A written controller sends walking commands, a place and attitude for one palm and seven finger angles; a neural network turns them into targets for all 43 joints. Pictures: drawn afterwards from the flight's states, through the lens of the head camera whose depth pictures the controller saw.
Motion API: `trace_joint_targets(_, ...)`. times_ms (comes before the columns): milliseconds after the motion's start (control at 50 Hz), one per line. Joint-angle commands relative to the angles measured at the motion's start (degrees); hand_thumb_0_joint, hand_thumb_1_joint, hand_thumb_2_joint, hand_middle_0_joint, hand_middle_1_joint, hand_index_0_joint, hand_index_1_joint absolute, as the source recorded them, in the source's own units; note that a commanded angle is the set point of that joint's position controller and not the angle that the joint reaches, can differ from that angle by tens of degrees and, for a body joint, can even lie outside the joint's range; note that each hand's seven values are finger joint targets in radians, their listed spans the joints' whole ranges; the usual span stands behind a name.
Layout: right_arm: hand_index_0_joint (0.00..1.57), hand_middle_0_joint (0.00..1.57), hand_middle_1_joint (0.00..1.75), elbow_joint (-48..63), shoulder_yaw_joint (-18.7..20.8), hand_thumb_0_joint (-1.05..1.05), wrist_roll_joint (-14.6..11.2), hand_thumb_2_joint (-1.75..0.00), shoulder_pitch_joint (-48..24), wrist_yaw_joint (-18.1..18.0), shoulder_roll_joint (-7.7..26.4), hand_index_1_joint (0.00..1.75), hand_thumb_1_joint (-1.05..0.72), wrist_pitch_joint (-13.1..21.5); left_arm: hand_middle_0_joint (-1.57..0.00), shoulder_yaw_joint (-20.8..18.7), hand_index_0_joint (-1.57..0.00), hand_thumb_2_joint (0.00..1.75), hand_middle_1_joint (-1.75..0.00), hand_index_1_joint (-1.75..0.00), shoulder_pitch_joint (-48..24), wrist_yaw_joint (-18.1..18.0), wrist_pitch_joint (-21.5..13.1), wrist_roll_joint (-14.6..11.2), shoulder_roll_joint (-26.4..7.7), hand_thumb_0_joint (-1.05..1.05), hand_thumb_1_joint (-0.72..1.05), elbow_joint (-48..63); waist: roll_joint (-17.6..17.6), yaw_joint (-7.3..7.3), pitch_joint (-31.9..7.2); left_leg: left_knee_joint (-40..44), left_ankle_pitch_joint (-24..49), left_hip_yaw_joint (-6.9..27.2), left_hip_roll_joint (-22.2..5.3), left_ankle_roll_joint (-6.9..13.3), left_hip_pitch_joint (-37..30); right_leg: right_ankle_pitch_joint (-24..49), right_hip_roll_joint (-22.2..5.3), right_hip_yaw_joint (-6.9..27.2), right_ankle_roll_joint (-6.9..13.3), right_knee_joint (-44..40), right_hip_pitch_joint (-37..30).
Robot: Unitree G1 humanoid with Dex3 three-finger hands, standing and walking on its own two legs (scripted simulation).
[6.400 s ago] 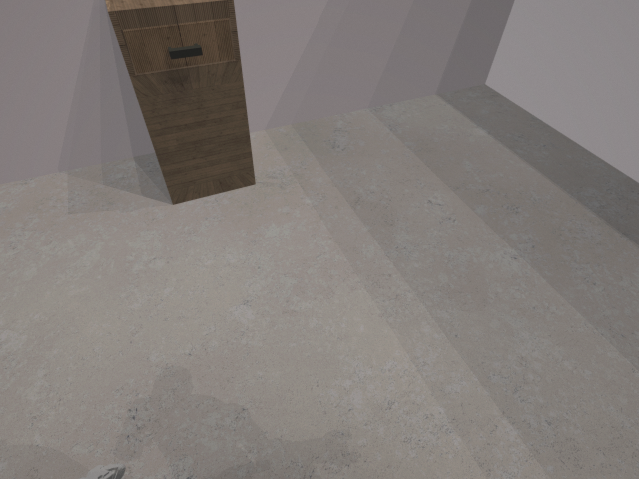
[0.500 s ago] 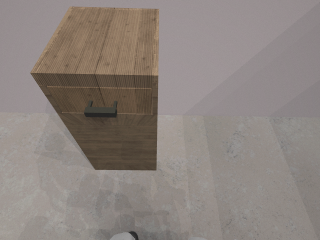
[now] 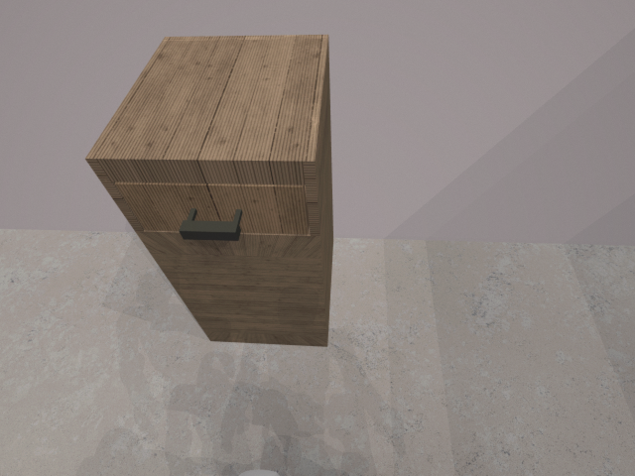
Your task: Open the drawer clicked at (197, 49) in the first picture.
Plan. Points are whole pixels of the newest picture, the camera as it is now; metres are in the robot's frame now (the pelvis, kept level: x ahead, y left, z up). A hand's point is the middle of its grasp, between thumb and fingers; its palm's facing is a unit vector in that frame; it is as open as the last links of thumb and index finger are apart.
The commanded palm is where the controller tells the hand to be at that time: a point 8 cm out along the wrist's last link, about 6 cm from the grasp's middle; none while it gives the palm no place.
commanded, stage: come to a stop and stand still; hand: left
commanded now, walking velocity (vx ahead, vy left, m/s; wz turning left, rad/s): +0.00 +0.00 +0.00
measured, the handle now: (213, 222) +0.54 +0.26 -0.09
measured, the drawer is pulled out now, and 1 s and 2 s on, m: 0.00 0.00 0.00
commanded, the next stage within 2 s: look again from close up in 0.48 s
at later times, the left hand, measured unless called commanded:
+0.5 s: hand out of the picture +0.04 +0.21 -0.18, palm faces +0.01 -0.98 -0.21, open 7.3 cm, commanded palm none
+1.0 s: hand out of the picture +0.02 +0.23 -0.19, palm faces -0.02 -0.98 -0.19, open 7.3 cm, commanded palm none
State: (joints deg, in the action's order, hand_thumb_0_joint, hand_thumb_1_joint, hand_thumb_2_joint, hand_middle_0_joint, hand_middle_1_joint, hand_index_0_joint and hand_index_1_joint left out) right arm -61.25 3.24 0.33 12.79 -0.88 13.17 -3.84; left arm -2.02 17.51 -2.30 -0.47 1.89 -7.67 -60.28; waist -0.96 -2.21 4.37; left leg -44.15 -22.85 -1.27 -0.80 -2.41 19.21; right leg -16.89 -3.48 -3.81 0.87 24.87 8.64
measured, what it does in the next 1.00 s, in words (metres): steps on the spot: left foot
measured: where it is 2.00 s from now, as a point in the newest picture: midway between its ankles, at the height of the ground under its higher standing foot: outside the picture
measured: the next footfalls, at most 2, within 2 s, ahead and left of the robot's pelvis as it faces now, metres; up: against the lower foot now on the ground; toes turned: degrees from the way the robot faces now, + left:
left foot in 0.08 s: +0.03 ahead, +0.15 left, +0.00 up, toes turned +2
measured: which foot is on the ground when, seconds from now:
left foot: up 0.00-0.06, down 0.08-1.00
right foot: down 0.00-1.00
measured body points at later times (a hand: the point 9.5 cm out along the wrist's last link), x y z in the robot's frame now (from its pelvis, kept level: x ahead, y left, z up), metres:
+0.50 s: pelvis +0.02 +0.03 +0.00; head +0.03 +0.03 +0.45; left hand +0.04 +0.26 -0.16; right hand +0.06 -0.20 -0.16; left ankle -0.01 +0.15 -0.75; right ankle -0.02 -0.07 -0.75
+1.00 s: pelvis -0.01 +0.05 -0.01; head -0.01 +0.06 +0.44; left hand +0.02 +0.28 -0.17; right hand -0.02 -0.16 -0.17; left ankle -0.01 +0.15 -0.75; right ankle -0.02 -0.07 -0.75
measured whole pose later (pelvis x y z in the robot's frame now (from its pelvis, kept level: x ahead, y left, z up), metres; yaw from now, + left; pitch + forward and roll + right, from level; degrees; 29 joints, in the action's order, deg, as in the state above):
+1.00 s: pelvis -0.01 +0.05 -0.01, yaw -2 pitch -3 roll +0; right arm -62.3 -1.5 0.8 18.3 -1.1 7.5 -0.3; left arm 0.7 16.1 -2.1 -0.4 0.9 -9.4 -61.7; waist 0.3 0.6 1.3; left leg -30.0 -16.9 -4.6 -0.6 1.6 10.8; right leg -17.1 -2.5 -3.4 -0.9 29.3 9.6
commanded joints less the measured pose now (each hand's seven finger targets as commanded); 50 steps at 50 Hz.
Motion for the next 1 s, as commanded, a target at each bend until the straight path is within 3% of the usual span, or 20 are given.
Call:
trace_joint_targets(0, 0.20, 0.20, 0.30, 3.6, -0.4, 0.00, -0.2, -0.90, 1.2, 0.0, 0.7, 0.30, -0.90, 2.4, -0.20, -2.3, -0.20, 0.90, -0.30, -0.30, 0.4, -0.5, 0.3, -0.3, -11.6, 0.00, 0.90, 1.3, 12.1, 1.73, -4.7, 13.9, 6.5, -1.3, 0.3, 0.7, -5.5, 34.3, -12.0, 9.2, 6.1, -1.3, -1.9)
trace_joint_targets(20, 0.20, 0.20, 0.30, 2.6, -0.6, 0.00, -0.1, -0.90, 3.3, 0.0, 0.8, 0.30, -0.90, 2.8, -0.20, -2.1, -0.20, 0.90, -0.30, -0.30, -0.8, -0.4, 0.4, -0.6, -11.5, 0.00, 0.90, 1.1, 12.0, 2.84, -4.9, 19.7, 13.2, -2.4, 0.4, 0.8, -10.9, 28.5, -9.8, 7.3, 4.1, 0.2, 1.2)
trace_joint_targets(40, 0.20, 0.20, 0.30, 1.9, -0.5, 0.00, 0.2, -0.90, 4.8, -0.2, 2.5, 0.30, -0.90, 3.6, -0.20, -1.8, -0.20, 0.90, -0.30, -0.30, -0.6, -0.3, 0.6, -0.9, -9.9, 0.00, 0.90, 1.1, 6.8, 3.06, -5.9, 22.5, 20.2, -1.0, -2.1, 1.5, -15.8, 21.7, -6.8, 5.7, 2.4, 3.8, 3.5)
trace_joint_targets(60, 0.20, 0.20, 0.30, 2.0, -0.1, 0.00, 0.6, -0.90, 4.8, -0.5, 5.8, 0.30, -0.90, 4.2, -0.20, -1.3, -0.20, 0.90, -0.30, -0.30, 1.6, -0.1, 0.9, -1.2, -7.4, 0.00, 0.90, 1.1, -3.3, 2.26, -7.9, 21.7, 31.6, 7.2, -9.7, 4.4, -19.4, 8.7, -2.7, 3.0, 0.1, 7.4, 8.2)
trace_joint_targets(80, 0.20, 0.20, 0.30, 2.4, 0.2, 0.00, 0.5, -0.90, 4.1, -0.6, 7.4, 0.30, -0.90, 3.9, -0.20, -0.7, -0.20, 0.90, -0.30, -0.30, 2.1, -0.1, 1.1, -1.2, -5.6, 0.00, 0.90, 0.6, -9.2, 1.91, -7.4, 24.0, 35.3, 11.1, -15.4, 8.1, -16.3, -7.3, -0.8, 0.1, -1.4, 10.7, 7.9)
trace_joint_targets(100, 0.20, 0.20, 0.30, 2.8, 0.0, 0.00, 0.7, -0.90, 2.2, -0.6, 7.2, 0.30, -0.90, 3.5, -0.20, -0.5, -0.20, 0.90, -0.30, -0.30, 1.7, -0.2, 1.3, -1.0, -4.8, 0.00, 0.90, 0.5, -8.9, 1.53, -4.3, 27.5, 26.1, 10.0, -15.6, 9.9, -10.2, -13.3, -0.2, 0.7, -1.2, 14.0, 7.0)
trace_joint_targets(140, 0.20, 0.20, 0.30, 2.2, -0.9, 0.00, 0.7, -0.90, 0.1, -1.4, 5.0, 0.30, -0.90, 4.0, -0.20, -0.1, -0.20, 0.90, -0.30, -0.30, 0.6, 0.2, 1.8, -1.0, -4.7, 0.00, 0.90, -0.7, -12.5, 1.38, -1.2, 29.3, 29.5, 10.0, -13.3, 10.4, -10.5, -11.3, -1.1, 1.5, -1.5, 16.6, 9.4)
trace_joint_targets(180, 0.20, 0.20, 0.30, 2.2, -1.4, 0.00, 0.5, -0.90, -1.2, -1.6, 3.6, 0.30, -0.90, 3.9, -0.20, -0.1, -0.20, 0.90, -0.30, -0.30, 1.2, 0.3, 1.7, -1.1, -5.6, 0.00, 0.90, -1.9, -12.0, 0.84, -0.9, 27.1, 36.1, 6.7, -12.2, 10.5, -10.0, -9.8, -1.7, 2.1, -1.3, 15.6, 7.8)
trace_joint_targets(240, 0.20, 0.20, 0.30, 2.2, -1.5, 0.00, 0.3, -0.90, -2.4, -1.6, 3.3, 0.30, -0.90, 3.9, -0.20, 0.3, -0.20, 0.90, -0.30, -0.30, 4.1, 0.4, 0.9, -1.1, -5.4, 0.00, 0.90, -3.4, -3.4, -0.50, -3.4, 22.3, 32.2, 4.2, -9.0, 8.0, -11.4, 2.9, -1.4, 2.4, -1.5, 1.0, 2.5)
trace_joint_targets(280, 0.20, 0.20, 0.30, 1.9, -1.3, 0.00, -0.3, -0.90, -1.0, -1.2, 1.4, 0.30, -0.90, 4.0, -0.20, 0.4, -0.20, 0.90, -0.30, -0.30, 2.9, 0.3, 0.0, -0.8, -7.5, 0.00, 0.90, -3.5, 3.5, 1.47, -3.8, 20.4, 24.4, 1.9, -5.5, 4.4, -11.5, 17.0, -4.5, 6.9, -0.2, -3.4, 1.6)
trace_joint_targets(300, 0.20, 0.20, 0.30, 1.5, -1.5, 0.00, -0.3, -0.90, -0.1, -1.0, 1.3, 0.30, -0.90, 4.2, -0.20, 0.6, -0.20, 0.90, -0.30, -0.30, 1.5, 0.4, -0.1, -0.9, -7.9, 0.00, 0.90, -3.1, 3.0, 2.17, -3.9, 21.8, 20.6, 1.8, -5.0, 3.9, -11.6, 17.1, -5.5, 6.7, 0.2, -3.3, 1.7)
trace_joint_targets(340, 0.20, 0.20, 0.30, 0.6, -1.4, 0.00, 0.1, -0.90, 0.0, -1.0, 1.2, 0.30, -0.90, 3.9, -0.20, 0.7, -0.20, 0.90, -0.30, -0.30, -0.2, 0.2, -0.4, -1.0, -7.2, 0.00, 0.90, -3.1, 8.9, 2.48, -1.6, 21.5, 21.0, 1.4, -5.3, 3.4, -12.2, 19.5, -4.7, 6.1, 0.4, -3.3, 3.2)
trace_joint_targets(540, 0.20, 0.20, 0.30, -2.5, -2.9, 0.00, 0.3, -0.90, 2.5, -1.4, 0.6, 0.30, -0.90, 4.7, -0.20, 0.7, -0.20, 0.90, -0.30, -0.30, 0.0, 0.1, -0.1, -1.5, -7.3, 0.00, 0.90, -3.4, -1.4, 1.52, -1.7, 24.5, 24.9, 1.7, -5.8, 3.3, -12.3, 17.0, -3.8, 4.6, 0.3, -5.1, -1.2)
trace_joint_targets(560, 0.20, 0.20, 0.30, 1.8, -2.4, 0.00, -0.1, -0.90, -0.6, -0.5, 3.4, 0.30, -0.90, 5.6, -0.20, 1.2, -0.20, 0.90, -0.30, -0.30, 4.8, -2.3, -2.0, -0.4, -8.5, 0.00, 0.90, -4.1, 2.5, 0.38, 2.0, 11.6, 27.4, -0.5, -5.9, 2.0, -6.0, 37.6, -6.2, 7.8, -0.7, -3.2, 2.5)
trace_joint_targets(580, 0.20, 0.20, 0.30, 3.4, -3.0, 0.00, 0.1, -0.90, 0.9, 0.0, 1.7, 0.30, -0.90, 4.9, -0.20, 1.2, -0.20, 0.90, -0.30, -0.30, 2.6, -1.7, -2.8, -0.8, -10.2, 0.00, 0.90, -3.0, 1.3, 3.20, -0.2, 14.3, 19.7, -1.0, -4.7, 2.3, -6.0, 42.4, -7.8, 6.4, 1.2, -1.4, -0.2)
trace_joint_targets(600, 0.20, 0.20, 0.30, 2.7, -3.0, 0.00, 0.6, -0.90, 4.2, -0.2, -0.5, 0.30, -0.90, 5.0, -0.20, 1.3, -0.20, 0.90, -0.30, -0.30, 1.6, -1.3, -2.9, -1.0, -9.7, 0.00, 0.90, -1.5, 2.2, 3.47, -3.8, 16.0, 17.4, -0.6, -3.2, 3.5, -7.2, 46.6, -7.2, 6.6, 1.8, 1.5, -3.2)
trace_joint_targets(660, 0.20, 0.20, 0.30, 2.1, -3.0, 0.00, 0.5, -0.90, 7.0, -0.6, 1.4, 0.30, -0.90, 5.2, -0.20, 1.6, -0.20, 0.90, -0.30, -0.30, 0.6, -0.7, -2.4, -1.7, -8.8, 0.00, 0.90, -0.5, 1.3, 3.52, -12.4, 16.0, 24.4, 0.4, -4.6, 4.0, -10.3, 34.6, -5.1, 4.5, 2.2, 3.4, -6.2)
trace_joint_targets(720, 0.20, 0.20, 0.30, 2.1, -3.3, 0.00, 0.5, -0.90, 6.6, -0.8, 1.9, 0.30, -0.90, 5.0, -0.20, 1.8, -0.20, 0.90, -0.30, -0.30, 0.4, -0.4, -1.4, -1.6, -7.9, 0.00, 0.90, -0.1, -1.5, 2.82, -6.9, 16.5, 27.3, 1.1, -5.6, 4.2, -8.9, 21.7, -3.4, 3.7, 1.9, 2.6, -1.8)
trace_joint_targets(820, 0.20, 0.20, 0.30, 1.6, -3.6, 0.00, 0.5, -0.90, 7.2, -0.6, 1.6, 0.30, -0.90, 4.7, -0.20, 2.1, -0.20, 0.90, -0.30, -0.30, 1.1, 0.0, -0.5, -1.4, -6.9, 0.00, 0.90, -0.3, 0.2, 2.32, 1.8, 20.3, 17.1, 2.7, -5.4, 4.8, -4.0, 7.8, -2.2, 3.9, 1.4, 0.0, 2.4)
trace_joint_targets(980, 0.20, 0.20, 0.30, 1.1, -3.4, 0.00, 0.5, -0.90, 8.0, -0.3, 1.5, 0.30, -0.90, 4.7, -0.20, 2.0, -0.20, 0.90, -0.30, -0.30, 2.6, 0.2, -0.2, -1.2, -6.1, 0.00, 0.90, 0.2, -0.3, 2.03, 3.0, 25.6, 4.5, 4.6, -5.5, 5.4, -1.7, 1.2, -1.6, 3.6, 1.0, -1.0, 3.2)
